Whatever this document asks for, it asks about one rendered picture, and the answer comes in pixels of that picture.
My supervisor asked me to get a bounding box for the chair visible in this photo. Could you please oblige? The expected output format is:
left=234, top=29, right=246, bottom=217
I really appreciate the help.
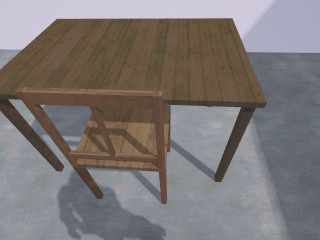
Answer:
left=15, top=87, right=171, bottom=204

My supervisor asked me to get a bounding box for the table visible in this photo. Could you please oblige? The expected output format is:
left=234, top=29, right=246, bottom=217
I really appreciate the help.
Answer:
left=0, top=18, right=267, bottom=182

